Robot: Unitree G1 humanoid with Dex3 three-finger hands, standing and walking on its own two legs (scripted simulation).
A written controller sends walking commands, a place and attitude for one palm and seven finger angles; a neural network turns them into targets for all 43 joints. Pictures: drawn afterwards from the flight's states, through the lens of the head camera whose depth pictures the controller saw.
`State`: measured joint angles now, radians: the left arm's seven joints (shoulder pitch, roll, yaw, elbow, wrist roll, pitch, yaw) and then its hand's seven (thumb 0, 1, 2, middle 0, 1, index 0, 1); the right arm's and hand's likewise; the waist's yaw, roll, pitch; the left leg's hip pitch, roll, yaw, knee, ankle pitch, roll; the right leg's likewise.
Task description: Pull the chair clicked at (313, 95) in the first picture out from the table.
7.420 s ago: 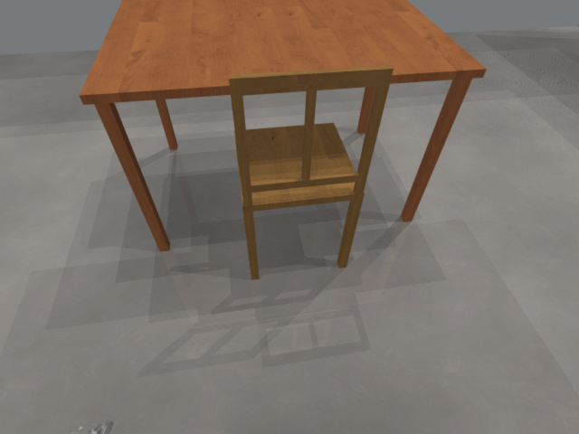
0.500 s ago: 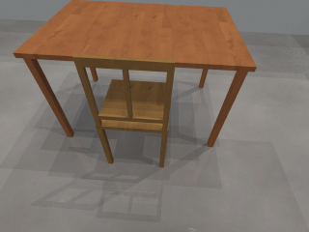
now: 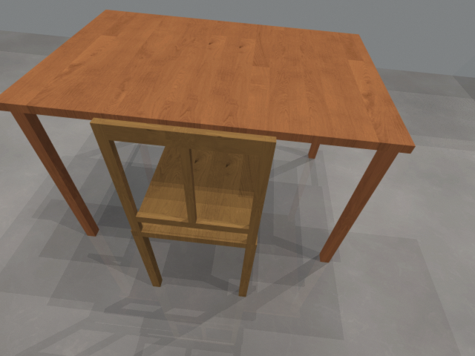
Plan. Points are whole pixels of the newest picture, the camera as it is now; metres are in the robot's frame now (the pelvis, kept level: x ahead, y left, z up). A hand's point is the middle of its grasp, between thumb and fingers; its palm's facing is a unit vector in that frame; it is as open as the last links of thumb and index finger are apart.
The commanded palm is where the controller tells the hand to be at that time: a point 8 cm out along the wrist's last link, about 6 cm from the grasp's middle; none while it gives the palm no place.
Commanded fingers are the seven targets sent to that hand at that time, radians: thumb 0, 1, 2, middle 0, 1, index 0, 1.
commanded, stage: come to a stop and stand still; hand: left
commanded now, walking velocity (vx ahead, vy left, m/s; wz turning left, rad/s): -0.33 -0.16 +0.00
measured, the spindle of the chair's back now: (189, 188) +0.52 +0.17 -0.09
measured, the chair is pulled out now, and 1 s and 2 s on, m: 0.00 0.00 0.00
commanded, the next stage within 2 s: look again from close up in 0.94 s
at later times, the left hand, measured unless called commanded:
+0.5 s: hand out of the picture +0.06 +0.16 -0.16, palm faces +0.00 -0.96 -0.29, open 7.4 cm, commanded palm none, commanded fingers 0.00 0.90 0.90 -0.20 -0.30 -0.20 -0.30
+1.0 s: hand out of the picture +0.00 +0.10 -0.16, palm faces +0.03 -0.98 -0.19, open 7.3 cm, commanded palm none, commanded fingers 0.00 0.90 0.90 -0.20 -0.30 -0.20 -0.30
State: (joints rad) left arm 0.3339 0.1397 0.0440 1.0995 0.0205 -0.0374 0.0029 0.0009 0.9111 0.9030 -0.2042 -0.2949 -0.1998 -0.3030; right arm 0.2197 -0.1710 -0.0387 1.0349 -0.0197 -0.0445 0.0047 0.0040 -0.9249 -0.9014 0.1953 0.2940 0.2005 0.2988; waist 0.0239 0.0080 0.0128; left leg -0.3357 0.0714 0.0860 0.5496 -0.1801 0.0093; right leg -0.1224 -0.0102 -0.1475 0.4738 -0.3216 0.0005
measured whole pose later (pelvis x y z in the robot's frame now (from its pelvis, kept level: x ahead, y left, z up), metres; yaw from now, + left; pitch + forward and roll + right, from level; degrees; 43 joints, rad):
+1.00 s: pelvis -0.01 -0.07 +0.01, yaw -2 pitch -1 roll +0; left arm 0.28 0.14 0.02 1.13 0.00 0.01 0.03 0.00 0.91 0.90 -0.20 -0.29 -0.20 -0.30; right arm 0.32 -0.12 0.00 1.16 -0.01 0.01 -0.03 0.00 -0.91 -0.90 0.20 0.29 0.20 0.30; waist 0.00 0.01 0.03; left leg -0.16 0.04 0.00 0.40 -0.21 -0.04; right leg -0.18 0.02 -0.06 0.41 -0.21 -0.04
